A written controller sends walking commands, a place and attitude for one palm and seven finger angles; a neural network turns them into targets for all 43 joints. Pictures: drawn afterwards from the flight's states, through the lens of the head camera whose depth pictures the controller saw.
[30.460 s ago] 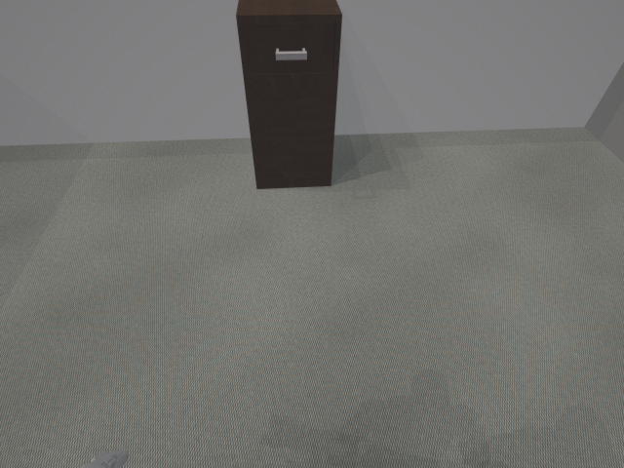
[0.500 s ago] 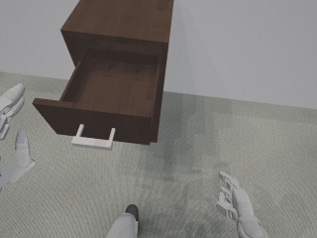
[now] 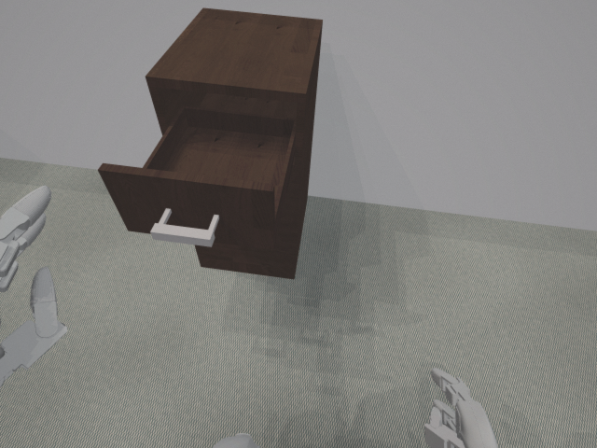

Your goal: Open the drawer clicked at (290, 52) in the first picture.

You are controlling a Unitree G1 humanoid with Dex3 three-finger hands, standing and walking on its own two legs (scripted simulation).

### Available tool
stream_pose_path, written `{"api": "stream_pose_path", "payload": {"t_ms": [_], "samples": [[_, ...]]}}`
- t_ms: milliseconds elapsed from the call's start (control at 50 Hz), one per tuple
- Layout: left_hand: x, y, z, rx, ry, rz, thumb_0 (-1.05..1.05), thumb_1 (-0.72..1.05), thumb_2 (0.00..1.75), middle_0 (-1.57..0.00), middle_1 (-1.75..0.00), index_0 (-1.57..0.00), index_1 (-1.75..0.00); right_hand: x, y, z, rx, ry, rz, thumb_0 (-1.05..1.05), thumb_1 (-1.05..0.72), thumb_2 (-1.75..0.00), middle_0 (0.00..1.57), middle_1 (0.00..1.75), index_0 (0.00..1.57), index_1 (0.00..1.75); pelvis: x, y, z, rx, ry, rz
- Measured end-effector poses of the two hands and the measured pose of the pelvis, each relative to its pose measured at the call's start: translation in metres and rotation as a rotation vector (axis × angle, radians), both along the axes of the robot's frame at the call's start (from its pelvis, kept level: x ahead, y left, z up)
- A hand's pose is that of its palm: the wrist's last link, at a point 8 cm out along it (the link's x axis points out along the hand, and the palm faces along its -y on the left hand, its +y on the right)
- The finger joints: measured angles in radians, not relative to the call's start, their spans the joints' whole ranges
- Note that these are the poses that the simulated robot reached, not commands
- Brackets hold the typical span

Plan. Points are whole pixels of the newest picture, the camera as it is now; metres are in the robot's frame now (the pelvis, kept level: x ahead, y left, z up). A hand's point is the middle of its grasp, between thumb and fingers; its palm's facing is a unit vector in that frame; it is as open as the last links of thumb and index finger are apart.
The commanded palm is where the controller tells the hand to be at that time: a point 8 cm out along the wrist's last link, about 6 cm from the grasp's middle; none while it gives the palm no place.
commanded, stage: stop stepping back and stand still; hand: left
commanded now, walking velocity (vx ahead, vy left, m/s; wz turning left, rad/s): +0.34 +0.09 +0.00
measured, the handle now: (187, 226) +0.52 +0.23 -0.08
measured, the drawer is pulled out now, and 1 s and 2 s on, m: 0.30 0.30 0.30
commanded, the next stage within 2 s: let the arm hang, fingers relaxed in 1.98 s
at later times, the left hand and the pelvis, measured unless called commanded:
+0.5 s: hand (10, 374) +0.15 +0.23 +0.19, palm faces +0.40 -0.74 -0.53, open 7.4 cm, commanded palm +0.08 +0.28 +0.19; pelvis -0.03 -0.01 +0.00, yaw +3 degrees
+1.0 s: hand (37, 326) +0.20 +0.24 +0.17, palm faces +0.36 -0.80 -0.48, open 7.4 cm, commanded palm +0.13 +0.28 +0.19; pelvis +0.00 +0.00 +0.01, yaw +2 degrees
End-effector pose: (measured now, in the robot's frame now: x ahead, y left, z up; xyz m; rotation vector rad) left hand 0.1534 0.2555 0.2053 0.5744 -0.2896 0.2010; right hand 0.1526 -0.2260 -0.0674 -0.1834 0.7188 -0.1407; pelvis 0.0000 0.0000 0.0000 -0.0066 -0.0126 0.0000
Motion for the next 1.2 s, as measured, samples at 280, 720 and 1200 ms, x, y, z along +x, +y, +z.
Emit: {"api": "stream_pose_path", "payload": {"t_ms": [280,720,1200], "samples": [[-0.037,0.03,-0.037,-0.117,0.073,0.167,0.02,0.89,0.9,-0.21,-0.3,-0.21,-0.3,-0.059,-0.014,-0.006,-0.079,0.074,-0.034,0.01,-0.91,-0.9,0.2,0.3,0.2,0.3,-0.032,0.01,0.004,0.043,0.027,0.03],[-0.034,0.004,-0.029,-0.129,0.109,0.192,0.02,0.88,0.9,-0.21,-0.3,-0.21,-0.3,-0.017,-0.026,0.002,-0.047,0.08,0.029,0.01,-0.91,-0.9,0.2,0.3,0.21,0.3,-0.018,-0.016,0.016,0.032,0.014,0.048],[0.0,0.033,-0.019,-0.083,0.128,0.148,0.02,0.88,0.9,-0.22,-0.3,-0.22,-0.3,0.018,0.021,0.002,0.007,0.066,0.04,0.01,-0.91,-0.9,0.2,0.3,0.21,0.3,0.007,0.012,0.015,-0.003,0.02,0.03]]}}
